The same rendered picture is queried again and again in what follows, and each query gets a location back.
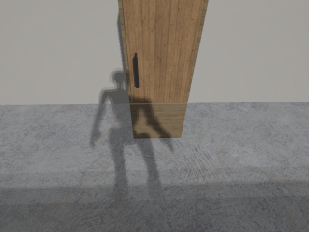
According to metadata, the handle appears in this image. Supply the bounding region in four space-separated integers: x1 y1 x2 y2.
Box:
133 53 140 88

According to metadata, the cupboard door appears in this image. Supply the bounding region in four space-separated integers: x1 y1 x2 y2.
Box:
122 0 205 103

